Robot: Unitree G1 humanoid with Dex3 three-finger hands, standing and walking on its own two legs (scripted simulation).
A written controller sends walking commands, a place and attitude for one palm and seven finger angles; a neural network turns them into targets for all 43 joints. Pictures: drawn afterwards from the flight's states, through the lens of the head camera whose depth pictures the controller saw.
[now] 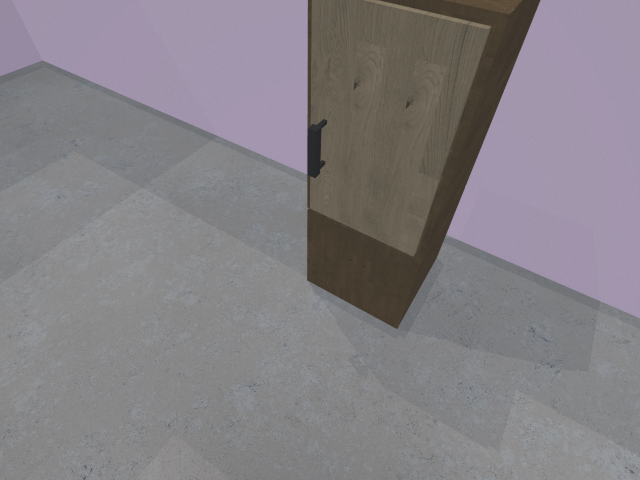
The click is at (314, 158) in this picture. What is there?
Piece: cupboard door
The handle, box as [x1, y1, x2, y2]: [307, 119, 326, 177]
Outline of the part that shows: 324,119 316,125 312,124 307,128 307,174 315,177 319,173 319,169 324,164 324,161 319,161 320,129 326,123 326,120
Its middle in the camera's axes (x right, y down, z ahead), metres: -0.01 -0.23 +0.97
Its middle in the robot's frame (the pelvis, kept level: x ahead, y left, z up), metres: +0.87 +0.05 -0.10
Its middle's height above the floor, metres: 0.68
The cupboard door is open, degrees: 0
